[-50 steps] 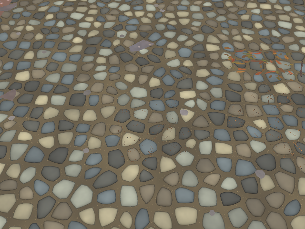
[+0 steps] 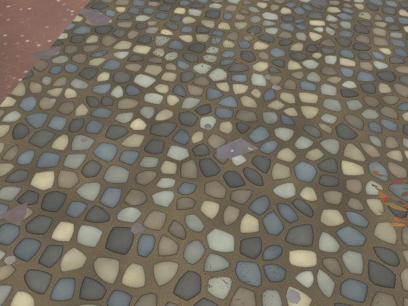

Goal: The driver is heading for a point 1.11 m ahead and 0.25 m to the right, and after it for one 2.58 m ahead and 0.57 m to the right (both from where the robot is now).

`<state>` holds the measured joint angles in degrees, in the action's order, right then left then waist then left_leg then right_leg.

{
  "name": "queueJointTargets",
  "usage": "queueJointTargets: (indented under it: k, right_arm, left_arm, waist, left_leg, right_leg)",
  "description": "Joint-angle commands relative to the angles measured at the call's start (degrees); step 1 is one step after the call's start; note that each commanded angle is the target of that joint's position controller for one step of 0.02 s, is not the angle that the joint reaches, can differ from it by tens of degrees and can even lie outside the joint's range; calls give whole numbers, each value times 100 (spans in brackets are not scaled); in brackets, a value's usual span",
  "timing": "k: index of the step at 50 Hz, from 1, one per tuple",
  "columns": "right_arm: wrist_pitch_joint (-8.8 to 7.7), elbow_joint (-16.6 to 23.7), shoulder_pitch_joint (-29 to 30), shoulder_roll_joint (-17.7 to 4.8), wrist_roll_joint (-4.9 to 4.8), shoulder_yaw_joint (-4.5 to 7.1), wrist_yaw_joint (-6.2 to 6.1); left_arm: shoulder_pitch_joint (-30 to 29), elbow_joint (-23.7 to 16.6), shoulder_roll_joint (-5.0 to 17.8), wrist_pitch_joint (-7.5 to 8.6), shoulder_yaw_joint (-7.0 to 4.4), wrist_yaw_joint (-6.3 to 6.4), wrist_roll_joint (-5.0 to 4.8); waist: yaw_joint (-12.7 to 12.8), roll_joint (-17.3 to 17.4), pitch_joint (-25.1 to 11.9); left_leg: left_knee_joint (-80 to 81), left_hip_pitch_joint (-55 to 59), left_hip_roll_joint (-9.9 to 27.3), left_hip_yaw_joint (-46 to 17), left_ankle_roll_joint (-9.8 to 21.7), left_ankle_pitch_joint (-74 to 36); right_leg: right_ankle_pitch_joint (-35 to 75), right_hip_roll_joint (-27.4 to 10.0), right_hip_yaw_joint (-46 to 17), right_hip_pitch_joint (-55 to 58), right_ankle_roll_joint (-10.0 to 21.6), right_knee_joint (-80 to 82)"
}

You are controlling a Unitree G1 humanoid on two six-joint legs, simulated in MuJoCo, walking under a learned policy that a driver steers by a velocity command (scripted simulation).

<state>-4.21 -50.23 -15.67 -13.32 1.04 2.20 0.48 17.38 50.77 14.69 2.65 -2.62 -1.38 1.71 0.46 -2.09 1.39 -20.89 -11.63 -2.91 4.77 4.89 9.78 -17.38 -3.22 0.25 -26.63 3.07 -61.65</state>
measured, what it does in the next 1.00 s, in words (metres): walks ahead: right foot, then left foot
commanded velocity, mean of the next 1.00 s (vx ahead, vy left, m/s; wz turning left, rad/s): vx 0.43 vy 0.00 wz -0.04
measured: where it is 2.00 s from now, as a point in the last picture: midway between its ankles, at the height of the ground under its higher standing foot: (222, 299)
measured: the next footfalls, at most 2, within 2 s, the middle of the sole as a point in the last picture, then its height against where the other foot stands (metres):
right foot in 0.36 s outside the picture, level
left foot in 0.88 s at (188, 267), level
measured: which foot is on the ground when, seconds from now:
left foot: down 0.00-0.36, up 0.38-0.86, down 0.88-1.00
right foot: up 0.00-0.34, down 0.36-0.88, up 0.90-1.00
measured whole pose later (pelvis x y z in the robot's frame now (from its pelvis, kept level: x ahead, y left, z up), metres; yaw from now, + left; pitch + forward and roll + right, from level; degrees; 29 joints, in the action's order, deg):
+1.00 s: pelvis +0.49 -0.02 -0.01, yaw -5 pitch +0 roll -1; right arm -3.7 -50.8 -6.1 -11.3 0.9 1.7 -1.0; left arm 18.3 56.6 12.0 1.8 -3.0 1.4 0.3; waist 2.7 -1.2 5.3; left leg -28.2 -21.6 1.0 7.5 4.0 6.7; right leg -28.4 1.7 0.2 -19.2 2.0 -64.1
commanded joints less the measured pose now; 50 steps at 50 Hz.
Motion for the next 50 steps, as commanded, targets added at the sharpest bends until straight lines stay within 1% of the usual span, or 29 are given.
queueJointTargets:
  k: [1, 6, 9, 12, 15, 16, 17, 18, 19, 20, 21, 22, 23, 24, 26, 29, 35, 36, 38, 40, 42, 43, 44, 45, 46, 47, 48, 49, 50]
  right_arm:
    - [-165, 78, -271, -634, -61, 144, -9]
    - [-152, -190, -734, -612, -67, 132, 2]
    - [-151, -347, -1031, -676, -48, 139, -13]
    - [-124, -499, -1238, -722, -6, 144, -58]
    - [-97, -577, -1111, -821, 27, 168, -110]
    - [-83, -593, -1029, -876, 36, 181, -118]
    - [-54, -601, -942, -870, 19, 175, -114]
    - [-58, -489, -946, -718, -21, 116, -108]
    - [-66, -336, -1602, -96, -248, -14, -44]
    - [-58, -424, -1352, -608, -65, 125, -63]
    - [-52, -284, -861, -649, -37, 165, -48]
    - [-78, -230, -605, -558, -37, 134, -18]
    - [-38, -245, -537, -453, -9, 130, -2]
    - [44, -286, -650, -380, 77, 113, 23]
    - [155, -326, -684, -264, 118, 98, 89]
    - [221, -145, -83, -263, 112, 98, 133]
    - [193, 250, 1228, -157, 51, 11, 152]
    - [182, 277, 1345, -128, 48, -9, 140]
    - [143, 271, 1414, -70, 44, -41, 91]
    - [84, 227, 1310, -128, 45, -29, 34]
    - [-5, 4, 666, -327, 66, 46, -39]
    - [-99, -224, 21, -426, 113, 94, -81]
    - [-201, -374, -614, -809, 215, 186, -142]
    - [-170, -290, -924, -1318, 280, 315, -149]
    - [-48, -138, -790, -1209, -53, 321, -103]
    - [17, -21, -355, -931, -98, 252, -108]
    - [45, 63, 126, -581, -68, 145, -147]
    - [63, 68, 315, -383, -46, 82, -211]
    - [85, 51, 362, -317, -52, 61, -276]
  left_arm:
    - [233, -213, 249, -70, -64, -76, 49]
    - [-927, -566, 171, -70, -5, -83, 14]
    - [-1480, -729, 121, -51, 50, -78, -10]
    - [-1816, -872, 200, -24, 47, -57, -15]
    - [-1591, -854, 293, 37, 1, -14, -9]
    - [-1138, -712, 363, 68, -46, 25, 2]
    - [-248, -402, 449, 124, -112, 74, 40]
    - [802, -122, 802, 183, -228, 142, 163]
    - [1325, -54, 1521, 175, -420, 163, 234]
    - [948, -85, 1261, 101, -377, 119, -7]
    - [295, -158, 975, 87, -294, 109, -82]
    - [-66, -200, 599, 118, -197, 80, -73]
    - [-203, -163, 430, 156, -146, 81, -76]
    - [-259, -89, 287, 185, -102, 95, -102]
    - [-15, 55, 301, 277, -100, 99, -104]
    - [303, 239, 452, 334, -136, 100, -129]
    - [827, 482, 419, 318, -98, 111, -125]
    - [887, 530, 399, 315, -83, 125, -117]
    - [1003, 631, 357, 291, -53, 154, -91]
    - [1036, 718, 348, 265, -33, 191, -69]
    - [822, 712, 443, 243, -54, 238, -69]
    - [664, 690, 476, 223, -61, 245, -127]
    - [697, 563, 384, 244, -29, 257, -212]
    - [1425, 464, -206, 204, 85, 288, -423]
    - [1473, 575, 201, 76, -43, 379, -402]
    - [1082, 523, 396, -5, -143, 378, -256]
    - [716, 437, 309, -53, -156, 332, -153]
    - [541, 403, 223, -118, -180, 281, -80]
    - [565, 384, 162, -214, -200, 231, -11]
  waist:
    - [128, 581, 61]
    - [-104, 529, 308]
    - [-270, 551, 366]
    - [-335, 575, 442]
    - [-128, 609, 341]
    - [80, 629, 98]
    - [473, 464, -364]
    - [821, 132, -1048]
    - [631, -1279, -1853]
    - [555, -639, -1744]
    - [283, -303, -791]
    - [168, -16, -352]
    - [16, -70, -105]
    - [-146, -198, -2]
    - [-216, -200, -50]
    - [-184, -116, 174]
    - [122, -128, 400]
    - [144, -108, 455]
    - [176, -136, 409]
    - [147, -260, 297]
    - [-129, -334, 66]
    - [-437, -120, -198]
    - [-567, 242, -760]
    - [-341, 1439, -1829]
    - [-438, 1190, -2514]
    - [-287, 713, -1940]
    - [-152, 620, -1201]
    - [-42, 676, -671]
    - [71, 796, -473]
  left_leg:
    - [1413, 332, 1457, -1298, 744, -974]
    - [1521, 635, 1277, -875, 709, -1417]
    - [1449, 921, 1311, -737, 662, -1762]
    - [1258, 1427, 1496, -750, 625, -2109]
    - [680, 1741, 1608, -664, 500, -3315]
    - [111, 1739, 1555, -583, 421, -4071]
    - [-937, 1519, 1330, -374, 312, -4294]
    - [-2419, 507, 1065, -197, 201, -2992]
    - [-4757, -1593, 11, 114, -102, 479]
    - [-5324, -2221, -48, -768, 3, 1913]
    - [-5369, -2484, 306, -841, 50, 1436]
    - [-5029, -2360, 524, -808, 52, 1011]
    - [-4696, -2144, 689, -762, 30, 813]
    - [-4456, -1848, 783, -725, -38, 702]
    - [-4324, -1673, 789, -603, -136, 539]
    - [-3838, -2244, 946, -474, -290, 18]
    - [-2120, -2477, 875, -192, -425, -929]
    - [-1861, -2377, 795, -120, -407, -998]
    - [-1477, -2029, 598, 15, -332, -1033]
    - [-1279, -1647, 448, -36, -213, -884]
    - [-876, -980, 247, -142, -75, -681]
    - [-238, -214, 212, -109, -1, -1338]
    - [-430, 1133, 955, -607, 117, -3450]
    - [-1031, 3007, 2889, -2198, 958, -6356]
    - [-888, 2935, 3103, -2577, 1372, -6699]
    - [-547, 2164, 2810, -2000, 1230, -5725]
    - [-216, 1383, 2503, -1586, 1018, -4698]
    - [78, 724, 2251, -1203, 833, -4058]
    - [286, 228, 2079, -910, 721, -3541]
  right_leg:
    - [498, -287, -39, -715, -139, 110]
    - [1412, -348, 153, -1153, -295, 1403]
    - [1713, -215, 296, -995, -235, 2151]
    - [1551, -109, 323, -957, -72, 2600]
    - [950, 128, 420, -366, 191, 2969]
    - [767, 319, 498, 251, 296, 3108]
    - [949, 489, 590, 1333, 434, 3480]
    - [723, -236, -189, 2880, 692, 3507]
    - [160, -2016, -3049, 4582, 1490, 3989]
    - [129, -2014, -3907, 4266, 1484, 4585]
    - [-21, -1802, -2884, 3417, 1305, 4612]
    - [361, -1557, -2258, 2682, 1151, 4844]
    - [675, -1274, -1736, 2226, 953, 5014]
    - [949, -1049, -1331, 1840, 805, 5156]
    - [1520, -932, -1011, 1688, 839, 5285]
    - [1639, -862, -709, 1802, 909, 5544]
    - [2238, -692, -280, 2235, 825, 5581]
    - [2805, -687, -177, 2309, 804, 5467]
    - [3981, -666, 40, 2493, 714, 5074]
    - [4741, -718, -15, 2670, 621, 4631]
    - [5228, -675, -219, 2834, 483, 3897]
    - [5009, -458, -164, 2749, 347, 3095]
    - [3581, -185, -94, 1943, 190, 2027]
    - [-719, 579, 314, 387, -1, -15]
    - [-2022, 822, -122, 80, -21, -995]
    - [-1710, 534, -312, -45, -35, -1180]
    - [-1356, 334, -255, -189, -73, -995]
    - [-1089, 175, -241, -157, -128, -774]
    - [-862, 99, -203, 64, -195, -609]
